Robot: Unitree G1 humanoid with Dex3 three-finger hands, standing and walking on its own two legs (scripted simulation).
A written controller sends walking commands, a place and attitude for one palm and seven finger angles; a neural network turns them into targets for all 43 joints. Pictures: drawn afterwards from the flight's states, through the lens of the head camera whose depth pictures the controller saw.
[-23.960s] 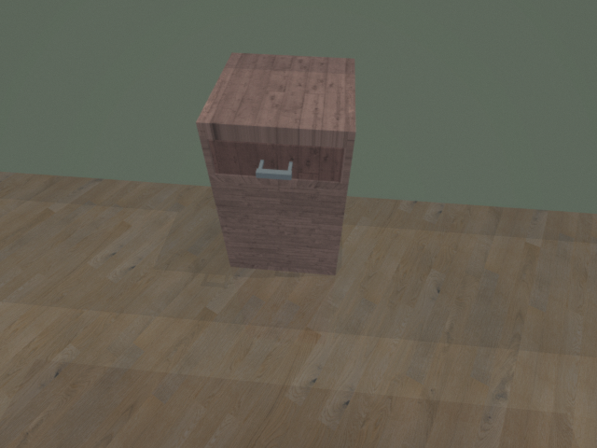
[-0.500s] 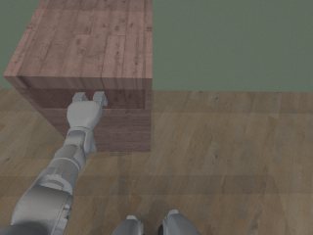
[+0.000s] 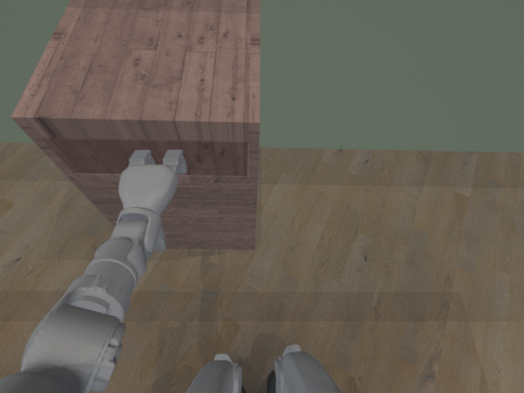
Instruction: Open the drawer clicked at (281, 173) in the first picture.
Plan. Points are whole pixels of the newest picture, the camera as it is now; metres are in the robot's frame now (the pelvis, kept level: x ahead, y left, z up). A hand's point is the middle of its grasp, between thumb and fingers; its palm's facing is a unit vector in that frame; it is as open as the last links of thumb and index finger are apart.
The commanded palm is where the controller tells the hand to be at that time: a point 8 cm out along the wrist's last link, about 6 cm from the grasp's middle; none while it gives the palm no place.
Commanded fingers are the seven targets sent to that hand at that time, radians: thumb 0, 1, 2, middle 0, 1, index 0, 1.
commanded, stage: re-aim the fingers above the handle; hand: left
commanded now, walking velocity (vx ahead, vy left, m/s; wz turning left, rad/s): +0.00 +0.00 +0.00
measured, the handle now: (152, 172) +0.54 +0.21 -0.11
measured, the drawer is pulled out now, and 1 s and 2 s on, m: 0.00 0.00 0.00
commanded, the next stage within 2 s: lower the fingers behind the handle in 1.60 s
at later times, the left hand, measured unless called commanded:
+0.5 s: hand (168, 195) +0.45 +0.15 -0.05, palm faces -0.05 -0.08 -1.00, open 13.8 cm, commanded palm +0.43 +0.18 +0.00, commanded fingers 0.00 -0.50 0.30 -0.30 -1.20 -0.30 -1.20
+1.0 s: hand (161, 185) +0.46 +0.17 -0.04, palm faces +0.02 -0.04 -1.00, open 13.8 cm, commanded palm +0.43 +0.17 +0.00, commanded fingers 0.00 -0.50 0.30 -0.30 -1.20 -0.30 -1.20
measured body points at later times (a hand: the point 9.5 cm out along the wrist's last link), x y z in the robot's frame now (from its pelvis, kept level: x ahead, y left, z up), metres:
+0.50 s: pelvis -0.01 +0.00 -0.01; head +0.12 +0.00 +0.43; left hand +0.44 +0.16 +0.01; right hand +0.03 -0.27 -0.14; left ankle -0.01 +0.06 -0.65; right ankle +0.02 -0.08 -0.65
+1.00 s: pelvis +0.01 -0.01 +0.00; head +0.13 -0.01 +0.43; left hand +0.46 +0.17 +0.02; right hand +0.05 -0.27 -0.14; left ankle -0.01 +0.06 -0.65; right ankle +0.02 -0.08 -0.65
